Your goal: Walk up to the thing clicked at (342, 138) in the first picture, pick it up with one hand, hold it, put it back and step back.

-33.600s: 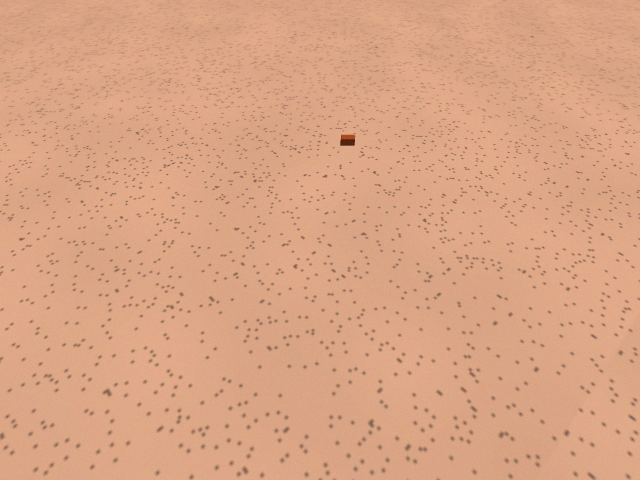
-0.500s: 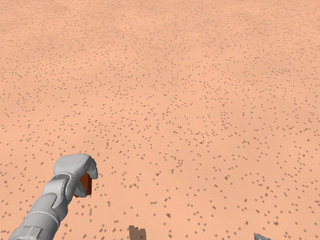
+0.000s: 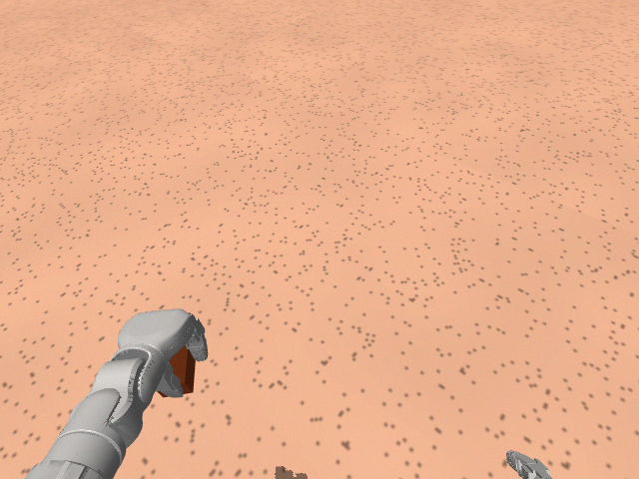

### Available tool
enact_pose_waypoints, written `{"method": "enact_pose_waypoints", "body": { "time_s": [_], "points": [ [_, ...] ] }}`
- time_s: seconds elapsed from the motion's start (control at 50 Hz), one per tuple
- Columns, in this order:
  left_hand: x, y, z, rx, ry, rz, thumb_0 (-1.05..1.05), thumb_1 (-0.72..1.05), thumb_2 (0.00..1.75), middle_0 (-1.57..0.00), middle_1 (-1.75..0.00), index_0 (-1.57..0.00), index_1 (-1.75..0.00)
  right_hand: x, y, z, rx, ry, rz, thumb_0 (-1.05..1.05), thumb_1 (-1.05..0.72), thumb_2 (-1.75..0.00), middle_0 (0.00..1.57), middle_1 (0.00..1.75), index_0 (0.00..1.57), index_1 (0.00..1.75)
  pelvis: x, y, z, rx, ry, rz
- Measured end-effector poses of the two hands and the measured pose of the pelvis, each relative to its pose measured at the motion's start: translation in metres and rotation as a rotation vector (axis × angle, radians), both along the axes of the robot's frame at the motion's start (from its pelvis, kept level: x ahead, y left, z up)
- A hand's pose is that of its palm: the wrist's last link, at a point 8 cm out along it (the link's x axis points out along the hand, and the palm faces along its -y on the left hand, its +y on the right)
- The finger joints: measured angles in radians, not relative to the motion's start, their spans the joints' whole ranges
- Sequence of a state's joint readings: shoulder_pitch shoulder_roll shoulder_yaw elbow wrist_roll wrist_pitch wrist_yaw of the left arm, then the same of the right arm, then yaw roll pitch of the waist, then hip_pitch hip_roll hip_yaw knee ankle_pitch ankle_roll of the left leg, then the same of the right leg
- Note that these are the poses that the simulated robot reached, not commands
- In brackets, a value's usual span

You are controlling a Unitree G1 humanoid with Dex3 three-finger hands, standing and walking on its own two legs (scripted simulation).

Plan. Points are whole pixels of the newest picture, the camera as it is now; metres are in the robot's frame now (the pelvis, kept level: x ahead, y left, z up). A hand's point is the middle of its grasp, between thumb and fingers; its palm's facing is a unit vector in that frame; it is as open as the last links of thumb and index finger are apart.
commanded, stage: hold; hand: left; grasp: from above
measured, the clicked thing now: (176, 365) +0.33 +0.23 -0.09
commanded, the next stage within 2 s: crouch in 1.28 s
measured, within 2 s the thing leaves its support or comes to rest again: neither
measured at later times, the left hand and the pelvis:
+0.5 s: hand (168, 367) +0.29 +0.21 -0.02, palm faces -0.45 -0.05 -0.89, open 7.0 cm; pelvis +0.00 +0.00 +0.01, yaw +0 degrees
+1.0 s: hand (167, 367) +0.29 +0.21 -0.02, palm faces -0.46 -0.06 -0.89, open 7.1 cm; pelvis +0.00 -0.01 +0.01, yaw +0 degrees
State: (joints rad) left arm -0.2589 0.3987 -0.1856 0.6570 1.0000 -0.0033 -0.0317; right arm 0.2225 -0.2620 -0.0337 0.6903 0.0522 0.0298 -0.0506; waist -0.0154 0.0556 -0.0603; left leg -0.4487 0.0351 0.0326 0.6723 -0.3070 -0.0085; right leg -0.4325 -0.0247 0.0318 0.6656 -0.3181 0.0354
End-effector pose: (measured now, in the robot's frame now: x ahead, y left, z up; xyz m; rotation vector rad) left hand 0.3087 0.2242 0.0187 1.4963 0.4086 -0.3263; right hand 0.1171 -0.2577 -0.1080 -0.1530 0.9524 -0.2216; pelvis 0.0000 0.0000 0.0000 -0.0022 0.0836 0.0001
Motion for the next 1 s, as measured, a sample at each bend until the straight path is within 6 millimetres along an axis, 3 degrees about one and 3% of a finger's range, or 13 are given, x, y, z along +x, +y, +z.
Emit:
{"method": "enact_pose_waypoints", "body": {
  "time_s": [0.76, 1.0],
  "points": [
    [-0.01, -0.009, 0.026, -0.005, -0.018, -0.004, -0.06, 0.29, 0.22, -0.6, -0.35, -1.01, -0.46, 0.027, 0.003, 0.015, 0.025, -0.06, 0.019, 0.01, -0.9, -0.89, 0.2, 0.3, 0.2, 0.29, 0.003, -0.005, 0.012, 0.01, -0.054, -0.005],
    [-0.013, -0.009, 0.022, -0.009, 0.007, -0.005, -0.06, 0.28, 0.24, -0.6, -0.35, -1.01, -0.46, 0.03, 0.003, 0.019, 0.023, -0.06, 0.021, 0.01, -0.9, -0.89, 0.2, 0.3, 0.2, 0.29, 0.005, -0.006, 0.014, 0.01, -0.059, -0.004]
  ]
}}
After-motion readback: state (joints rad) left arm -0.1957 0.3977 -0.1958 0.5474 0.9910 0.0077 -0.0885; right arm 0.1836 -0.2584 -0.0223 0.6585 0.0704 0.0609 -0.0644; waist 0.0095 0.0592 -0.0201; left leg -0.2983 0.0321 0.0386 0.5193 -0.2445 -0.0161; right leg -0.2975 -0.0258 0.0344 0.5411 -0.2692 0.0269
